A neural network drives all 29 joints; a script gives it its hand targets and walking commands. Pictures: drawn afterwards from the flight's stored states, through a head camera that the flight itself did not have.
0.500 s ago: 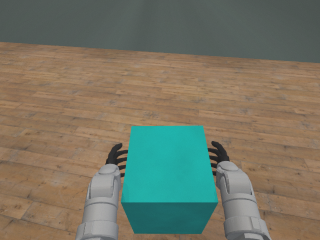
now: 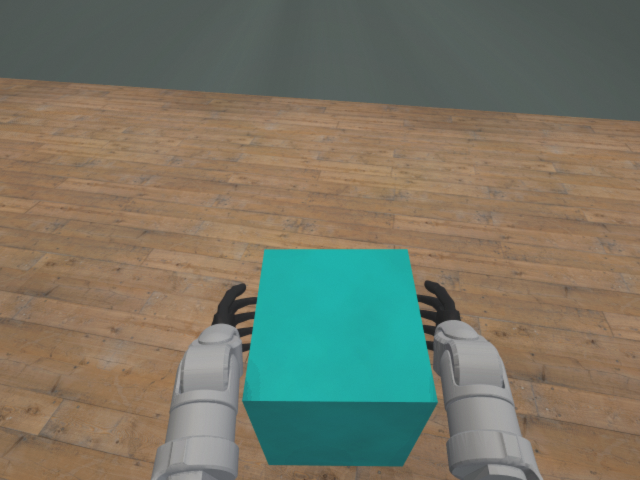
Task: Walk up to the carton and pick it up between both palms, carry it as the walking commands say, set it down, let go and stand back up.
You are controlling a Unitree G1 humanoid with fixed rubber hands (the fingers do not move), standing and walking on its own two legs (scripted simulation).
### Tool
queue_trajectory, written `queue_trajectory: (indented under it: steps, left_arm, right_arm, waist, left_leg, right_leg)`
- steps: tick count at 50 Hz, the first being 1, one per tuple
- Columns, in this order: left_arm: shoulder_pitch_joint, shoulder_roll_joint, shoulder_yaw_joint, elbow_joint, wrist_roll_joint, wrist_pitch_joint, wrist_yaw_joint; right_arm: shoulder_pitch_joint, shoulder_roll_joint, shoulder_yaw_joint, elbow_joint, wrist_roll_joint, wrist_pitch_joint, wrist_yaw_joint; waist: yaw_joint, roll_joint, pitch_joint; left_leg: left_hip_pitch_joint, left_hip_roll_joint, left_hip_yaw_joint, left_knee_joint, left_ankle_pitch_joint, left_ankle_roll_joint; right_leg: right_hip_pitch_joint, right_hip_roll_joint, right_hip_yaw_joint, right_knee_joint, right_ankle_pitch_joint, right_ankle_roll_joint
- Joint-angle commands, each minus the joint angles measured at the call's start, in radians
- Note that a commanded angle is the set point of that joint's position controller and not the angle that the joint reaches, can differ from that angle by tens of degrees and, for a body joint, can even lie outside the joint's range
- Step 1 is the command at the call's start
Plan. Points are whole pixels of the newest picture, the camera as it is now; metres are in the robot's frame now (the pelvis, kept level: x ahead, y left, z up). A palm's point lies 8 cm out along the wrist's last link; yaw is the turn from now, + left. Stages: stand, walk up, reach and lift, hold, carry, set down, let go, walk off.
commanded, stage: reach and lift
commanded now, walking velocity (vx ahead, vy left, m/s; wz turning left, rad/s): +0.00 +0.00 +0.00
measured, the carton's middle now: (335, 361) +0.30 +0.00 -0.02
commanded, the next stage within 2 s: hold in 0.48 s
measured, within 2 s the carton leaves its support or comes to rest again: neither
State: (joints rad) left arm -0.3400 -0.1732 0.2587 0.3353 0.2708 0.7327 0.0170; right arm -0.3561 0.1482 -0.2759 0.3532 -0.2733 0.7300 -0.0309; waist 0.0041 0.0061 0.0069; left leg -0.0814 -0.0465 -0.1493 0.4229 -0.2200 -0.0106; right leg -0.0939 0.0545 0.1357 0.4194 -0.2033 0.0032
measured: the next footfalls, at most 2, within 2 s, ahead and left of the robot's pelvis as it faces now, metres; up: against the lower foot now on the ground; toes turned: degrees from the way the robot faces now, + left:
right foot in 1.76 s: +0.22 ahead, -0.06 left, +0.00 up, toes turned +8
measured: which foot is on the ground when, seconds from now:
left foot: down 0.00-1.00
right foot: down 0.00-1.00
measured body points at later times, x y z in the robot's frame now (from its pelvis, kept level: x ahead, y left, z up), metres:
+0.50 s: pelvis +0.01 +0.00 +0.00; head -0.05 +0.00 +0.45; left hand +0.30 +0.14 +0.04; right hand +0.30 -0.15 +0.04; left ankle +0.02 +0.13 -0.74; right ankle +0.02 -0.12 -0.74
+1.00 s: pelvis +0.00 +0.00 +0.00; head -0.06 +0.00 +0.45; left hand +0.29 +0.15 +0.04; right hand +0.30 -0.15 +0.04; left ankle +0.02 +0.13 -0.74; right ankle +0.02 -0.12 -0.74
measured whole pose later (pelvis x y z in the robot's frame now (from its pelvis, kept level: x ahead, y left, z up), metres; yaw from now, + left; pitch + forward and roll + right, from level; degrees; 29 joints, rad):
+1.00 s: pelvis +0.00 +0.00 +0.00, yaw +0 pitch -8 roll +0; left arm -0.29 -0.16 0.21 0.29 0.27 0.77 0.00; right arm -0.29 0.16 -0.23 0.28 -0.28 0.77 -0.04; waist 0.01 0.01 0.00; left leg -0.07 -0.05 -0.14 0.43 -0.22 -0.01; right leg -0.08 0.05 0.12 0.42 -0.20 0.00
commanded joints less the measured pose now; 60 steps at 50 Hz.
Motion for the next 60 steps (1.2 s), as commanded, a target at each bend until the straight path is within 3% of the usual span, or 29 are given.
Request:
queue_trajectory:
  steps: [1,17,41,60]
  left_arm:
    - [-0.570,-0.972,-0.567,-0.036,-0.267,-0.033,-0.236]
    - [-0.440,-0.970,-0.617,-0.126,-0.284,-0.010,-0.230]
    - [-0.495,-0.969,-0.595,-0.102,-0.281,-0.009,-0.252]
    - [-0.450,-0.975,-0.616,-0.131,-0.285,-0.007,-0.247]
  right_arm:
    - [-0.567,0.997,0.584,-0.051,0.290,-0.026,0.260]
    - [-0.443,0.962,0.639,-0.162,0.303,-0.003,0.255]
    - [-0.485,0.993,0.623,-0.129,0.298,0.002,0.260]
    - [-0.444,0.981,0.640,-0.161,0.303,0.002,0.261]
  waist:
    - [0.005,-0.008,-0.278]
    - [-0.002,-0.002,-0.258]
    - [0.005,-0.011,-0.212]
    - [0.005,-0.003,-0.239]
  left_leg:
    - [0.036,-0.032,0.058,-0.064,0.156,-0.001]
    - [0.057,-0.029,0.048,-0.075,0.222,-0.003]
    - [0.008,-0.031,0.059,-0.075,0.054,0.012]
    - [0.027,-0.029,0.054,-0.073,0.146,0.009]
  right_leg:
    - [0.088,0.025,-0.054,-0.060,0.159,0.016]
    - [0.106,0.032,-0.055,-0.069,0.207,0.011]
    - [0.059,0.019,-0.053,-0.074,0.037,0.007]
    - [0.086,0.025,-0.052,-0.069,0.130,0.004]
